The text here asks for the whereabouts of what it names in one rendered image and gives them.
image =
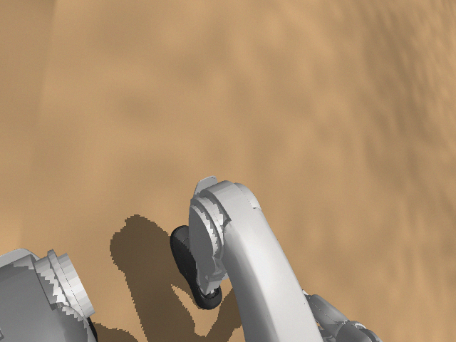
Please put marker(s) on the right robot foot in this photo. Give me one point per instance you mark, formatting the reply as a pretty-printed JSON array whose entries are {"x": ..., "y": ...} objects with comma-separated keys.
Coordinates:
[{"x": 180, "y": 246}]

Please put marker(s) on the right robot hand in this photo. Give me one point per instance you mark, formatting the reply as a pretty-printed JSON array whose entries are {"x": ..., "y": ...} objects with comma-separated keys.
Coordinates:
[{"x": 328, "y": 317}]

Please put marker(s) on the right robot arm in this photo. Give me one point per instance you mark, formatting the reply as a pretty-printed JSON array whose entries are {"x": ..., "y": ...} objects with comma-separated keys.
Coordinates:
[{"x": 354, "y": 331}]

